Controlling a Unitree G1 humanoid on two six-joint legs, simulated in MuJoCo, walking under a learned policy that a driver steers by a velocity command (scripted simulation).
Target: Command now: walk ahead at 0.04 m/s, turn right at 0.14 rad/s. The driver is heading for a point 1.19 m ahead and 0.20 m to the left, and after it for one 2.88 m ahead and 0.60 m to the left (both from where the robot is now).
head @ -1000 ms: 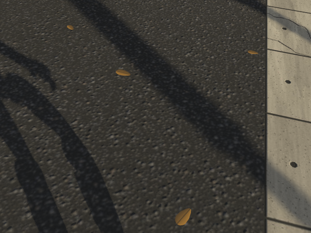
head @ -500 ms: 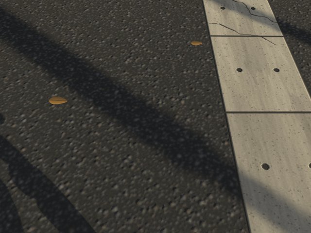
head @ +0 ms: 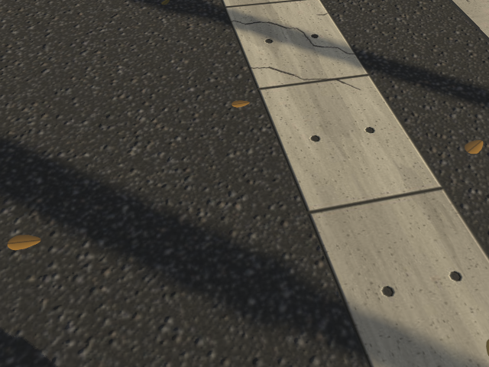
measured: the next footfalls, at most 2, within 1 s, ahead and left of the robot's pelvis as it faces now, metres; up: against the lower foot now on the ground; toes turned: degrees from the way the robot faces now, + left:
right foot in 0.12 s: +0.03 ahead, -0.15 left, +0.00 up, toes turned +3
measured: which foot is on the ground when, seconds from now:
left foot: down 0.00-1.00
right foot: up 0.00-0.10, down 0.12-0.62, up 0.64-1.00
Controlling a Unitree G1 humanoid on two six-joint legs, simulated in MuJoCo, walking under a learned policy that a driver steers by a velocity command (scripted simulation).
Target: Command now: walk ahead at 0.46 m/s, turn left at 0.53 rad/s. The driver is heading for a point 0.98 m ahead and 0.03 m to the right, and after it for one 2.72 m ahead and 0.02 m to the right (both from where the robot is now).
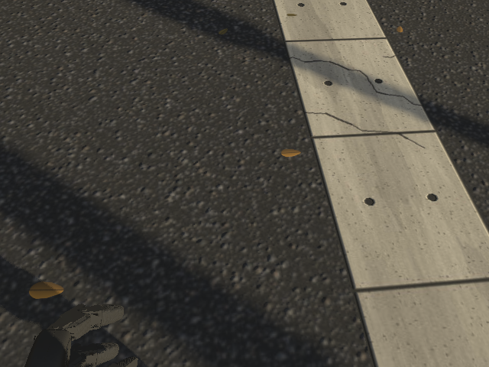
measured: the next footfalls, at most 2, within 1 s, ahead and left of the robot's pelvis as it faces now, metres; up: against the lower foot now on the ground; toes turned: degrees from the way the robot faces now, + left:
right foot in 0.06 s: +0.20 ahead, -0.13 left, +0.00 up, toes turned +7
left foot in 0.50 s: +0.39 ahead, +0.15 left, +0.00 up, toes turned +8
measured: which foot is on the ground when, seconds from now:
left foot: down 0.00-0.06, up 0.08-0.48, down 0.50-0.94, up 0.96-1.00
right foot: up 0.00-0.04, down 0.06-0.52, up 0.54-0.92, down 0.94-1.00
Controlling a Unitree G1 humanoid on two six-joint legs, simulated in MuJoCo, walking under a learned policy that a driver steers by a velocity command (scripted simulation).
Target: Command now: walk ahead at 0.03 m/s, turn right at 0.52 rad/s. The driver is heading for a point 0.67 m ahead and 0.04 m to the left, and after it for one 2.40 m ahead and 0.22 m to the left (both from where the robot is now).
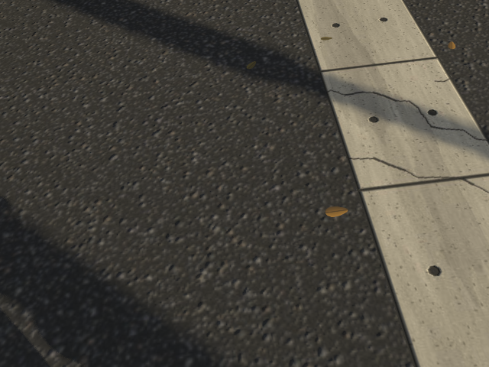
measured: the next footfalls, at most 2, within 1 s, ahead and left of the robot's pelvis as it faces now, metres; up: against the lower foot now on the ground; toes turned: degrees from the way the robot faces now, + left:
left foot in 0.40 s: +0.09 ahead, +0.14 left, +0.00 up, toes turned -8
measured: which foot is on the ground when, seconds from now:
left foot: up 0.00-0.38, down 0.40-0.64, up 0.66-1.00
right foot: down 0.00-1.00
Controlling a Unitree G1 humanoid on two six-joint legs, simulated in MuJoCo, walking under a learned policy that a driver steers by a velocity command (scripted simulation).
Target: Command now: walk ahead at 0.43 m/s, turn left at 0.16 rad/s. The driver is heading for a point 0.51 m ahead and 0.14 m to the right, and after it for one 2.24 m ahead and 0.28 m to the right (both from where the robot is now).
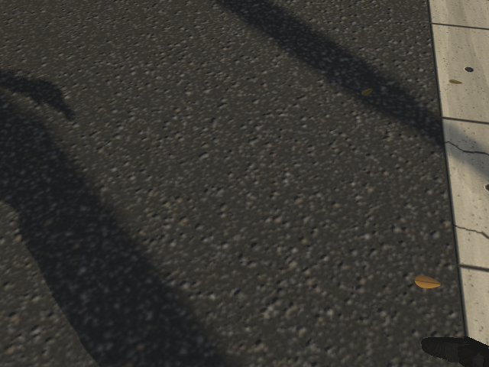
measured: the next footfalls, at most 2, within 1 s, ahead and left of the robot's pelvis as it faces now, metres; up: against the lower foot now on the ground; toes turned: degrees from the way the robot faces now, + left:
left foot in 0.02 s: +0.15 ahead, +0.13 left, +0.00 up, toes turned +3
right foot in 0.58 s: +0.45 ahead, -0.10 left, +0.00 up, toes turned -17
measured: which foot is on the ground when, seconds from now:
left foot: up 0.00-0.00, down 0.02-0.58, up 0.60-0.98, down 1.00-1.00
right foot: down 0.00-0.04, up 0.06-0.56, down 0.58-1.00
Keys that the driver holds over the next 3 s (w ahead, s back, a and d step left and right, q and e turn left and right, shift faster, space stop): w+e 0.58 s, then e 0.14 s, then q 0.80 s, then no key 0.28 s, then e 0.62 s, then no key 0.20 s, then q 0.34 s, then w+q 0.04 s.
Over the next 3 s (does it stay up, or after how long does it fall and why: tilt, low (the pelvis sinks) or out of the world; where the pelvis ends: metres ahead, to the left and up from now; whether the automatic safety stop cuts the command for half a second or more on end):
stays up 0.56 -0.07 0.00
